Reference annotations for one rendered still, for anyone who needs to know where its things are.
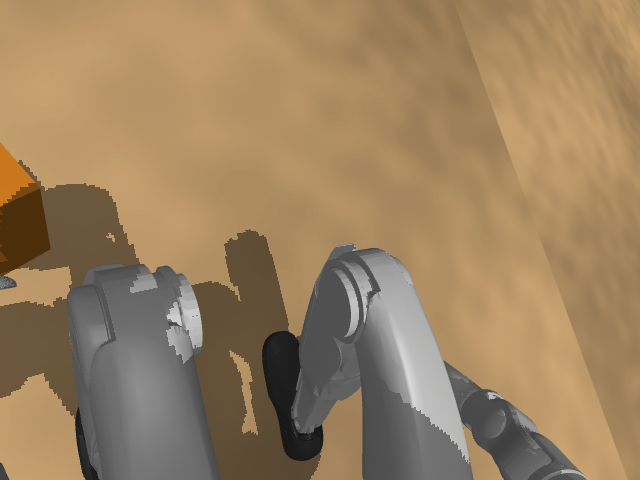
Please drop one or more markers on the right robot arm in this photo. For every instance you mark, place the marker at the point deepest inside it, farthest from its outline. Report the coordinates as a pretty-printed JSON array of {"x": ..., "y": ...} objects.
[{"x": 513, "y": 440}]

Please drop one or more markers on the left robot foot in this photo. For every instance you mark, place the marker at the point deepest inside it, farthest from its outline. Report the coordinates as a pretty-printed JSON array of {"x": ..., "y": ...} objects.
[{"x": 88, "y": 471}]

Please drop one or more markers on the carton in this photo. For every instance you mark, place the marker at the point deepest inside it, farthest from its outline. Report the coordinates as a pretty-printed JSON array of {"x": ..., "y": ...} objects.
[{"x": 23, "y": 229}]

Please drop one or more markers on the right robot hand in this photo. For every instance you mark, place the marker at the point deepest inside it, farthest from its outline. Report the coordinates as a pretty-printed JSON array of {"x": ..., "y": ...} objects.
[{"x": 462, "y": 386}]

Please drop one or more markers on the right robot foot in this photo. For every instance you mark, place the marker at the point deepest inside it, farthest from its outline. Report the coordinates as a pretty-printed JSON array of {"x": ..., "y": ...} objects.
[{"x": 280, "y": 358}]

